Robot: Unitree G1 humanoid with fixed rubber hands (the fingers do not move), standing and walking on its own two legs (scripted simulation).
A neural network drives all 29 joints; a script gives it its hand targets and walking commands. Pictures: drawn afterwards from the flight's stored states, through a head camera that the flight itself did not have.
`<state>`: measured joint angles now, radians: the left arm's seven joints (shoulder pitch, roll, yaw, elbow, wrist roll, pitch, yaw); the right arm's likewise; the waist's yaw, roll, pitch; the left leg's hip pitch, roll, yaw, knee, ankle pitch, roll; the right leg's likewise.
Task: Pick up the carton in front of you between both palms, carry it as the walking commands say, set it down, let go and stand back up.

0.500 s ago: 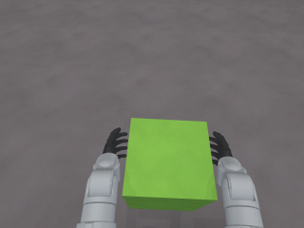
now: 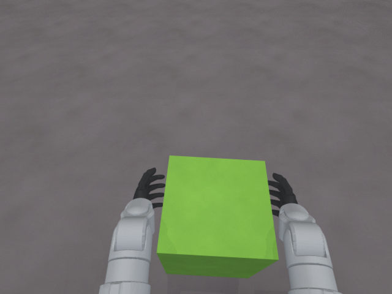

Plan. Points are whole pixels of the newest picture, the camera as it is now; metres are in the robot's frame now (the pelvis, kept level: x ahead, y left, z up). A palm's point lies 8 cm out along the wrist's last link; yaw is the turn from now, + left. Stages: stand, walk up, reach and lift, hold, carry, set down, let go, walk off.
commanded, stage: carry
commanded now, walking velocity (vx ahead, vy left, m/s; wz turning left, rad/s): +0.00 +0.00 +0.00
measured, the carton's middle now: (211, 221) +0.29 +0.01 -0.07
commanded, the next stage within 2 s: hold in 1.02 s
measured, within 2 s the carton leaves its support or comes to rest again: neither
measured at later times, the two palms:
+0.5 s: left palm (152, 213) +0.25 +0.12 +0.04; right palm (306, 219) +0.25 -0.17 +0.04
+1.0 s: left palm (159, 217) +0.25 +0.11 +0.04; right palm (315, 225) +0.24 -0.19 +0.04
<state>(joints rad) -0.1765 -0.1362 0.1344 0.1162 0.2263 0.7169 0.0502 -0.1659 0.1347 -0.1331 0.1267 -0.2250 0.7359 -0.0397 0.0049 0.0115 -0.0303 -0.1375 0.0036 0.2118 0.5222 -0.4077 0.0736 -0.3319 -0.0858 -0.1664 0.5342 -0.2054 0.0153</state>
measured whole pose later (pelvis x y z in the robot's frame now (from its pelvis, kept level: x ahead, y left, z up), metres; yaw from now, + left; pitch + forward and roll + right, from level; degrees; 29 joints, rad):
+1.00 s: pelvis -0.04 -0.04 +0.00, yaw +1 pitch +1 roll +0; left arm -0.20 -0.14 0.15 0.16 0.24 0.73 0.04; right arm -0.18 0.14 -0.14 0.15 -0.24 0.76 -0.04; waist 0.00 0.00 -0.08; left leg -0.21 0.04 0.20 0.54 -0.34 0.03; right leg -0.37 -0.06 -0.19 0.50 -0.14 -0.05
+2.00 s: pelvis -0.08 -0.06 -0.12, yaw +13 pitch +35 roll +1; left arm -0.73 -0.08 0.34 0.62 0.20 0.16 0.06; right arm -0.58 0.16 -0.39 0.45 -0.21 0.20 -0.16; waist -0.05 0.05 -0.10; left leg -1.37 -0.11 -0.07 1.22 -0.47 -0.01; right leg -1.46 0.06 0.04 1.15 -0.31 -0.01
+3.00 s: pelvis -0.12 -0.06 -0.34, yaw +16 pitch +48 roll +1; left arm -1.39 0.14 0.20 0.97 0.11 0.22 0.18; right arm -1.14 -0.07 -0.52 0.66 -0.14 0.29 -0.08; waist -0.16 0.09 0.09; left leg -2.21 -0.21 -0.02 2.01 -0.63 -0.02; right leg -2.30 0.08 0.05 1.92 -0.45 0.05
